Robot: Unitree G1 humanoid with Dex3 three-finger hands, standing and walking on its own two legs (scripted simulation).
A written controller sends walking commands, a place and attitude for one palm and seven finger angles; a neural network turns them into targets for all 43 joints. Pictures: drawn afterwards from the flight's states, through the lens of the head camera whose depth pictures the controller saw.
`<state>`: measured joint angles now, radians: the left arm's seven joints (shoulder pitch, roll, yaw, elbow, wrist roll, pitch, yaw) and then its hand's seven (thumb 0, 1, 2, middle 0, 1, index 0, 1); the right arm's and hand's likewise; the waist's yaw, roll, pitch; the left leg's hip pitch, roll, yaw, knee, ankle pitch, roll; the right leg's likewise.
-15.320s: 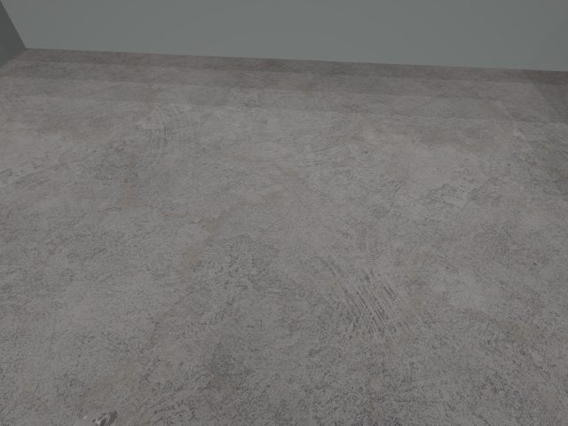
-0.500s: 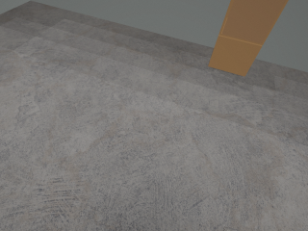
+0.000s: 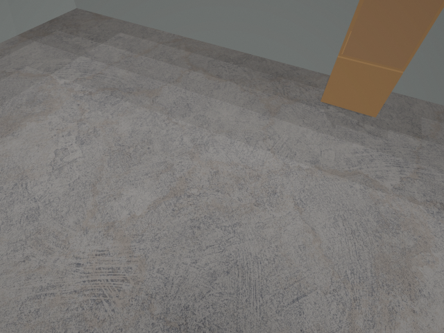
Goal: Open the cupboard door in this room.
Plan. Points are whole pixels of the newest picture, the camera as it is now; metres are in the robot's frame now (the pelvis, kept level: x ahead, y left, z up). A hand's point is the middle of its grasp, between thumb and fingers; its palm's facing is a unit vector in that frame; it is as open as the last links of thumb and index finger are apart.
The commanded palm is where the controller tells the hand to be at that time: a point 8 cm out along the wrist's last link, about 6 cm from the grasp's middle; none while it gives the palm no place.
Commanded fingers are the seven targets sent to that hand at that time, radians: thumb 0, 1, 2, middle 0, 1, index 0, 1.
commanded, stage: stand and wait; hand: left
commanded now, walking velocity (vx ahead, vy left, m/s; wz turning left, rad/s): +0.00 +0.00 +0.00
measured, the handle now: out of the picture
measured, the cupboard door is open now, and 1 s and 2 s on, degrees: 0 0 0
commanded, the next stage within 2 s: turn or walk to find it in 0.40 s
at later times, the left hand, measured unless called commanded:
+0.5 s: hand out of the picture -0.01 +0.17 -0.16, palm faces +0.00 -0.99 -0.16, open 7.4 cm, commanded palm none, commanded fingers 0.00 0.90 0.90 -0.20 -0.30 -0.20 -0.30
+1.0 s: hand out of the picture +0.04 +0.18 -0.16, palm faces -0.14 -0.96 -0.25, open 7.4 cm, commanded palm none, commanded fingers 0.00 0.90 0.90 -0.20 -0.30 -0.20 -0.30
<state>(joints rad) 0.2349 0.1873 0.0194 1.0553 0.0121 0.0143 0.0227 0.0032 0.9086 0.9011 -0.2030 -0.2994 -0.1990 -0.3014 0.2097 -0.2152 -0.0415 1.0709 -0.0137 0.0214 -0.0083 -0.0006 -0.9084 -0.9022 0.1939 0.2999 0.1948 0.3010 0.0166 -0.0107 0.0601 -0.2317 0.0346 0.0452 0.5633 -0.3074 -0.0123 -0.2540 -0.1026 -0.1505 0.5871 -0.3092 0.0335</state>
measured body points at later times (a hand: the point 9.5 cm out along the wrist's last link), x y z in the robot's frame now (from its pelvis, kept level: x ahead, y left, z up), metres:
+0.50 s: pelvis -0.01 +0.00 +0.01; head +0.00 +0.01 +0.46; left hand -0.01 +0.22 -0.15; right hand -0.01 -0.22 -0.15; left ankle -0.01 +0.12 -0.73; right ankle -0.02 -0.13 -0.73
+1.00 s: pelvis -0.04 +0.00 +0.01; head +0.01 -0.02 +0.45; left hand +0.05 +0.23 -0.14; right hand +0.03 -0.28 -0.14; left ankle -0.04 +0.13 -0.68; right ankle -0.02 -0.13 -0.73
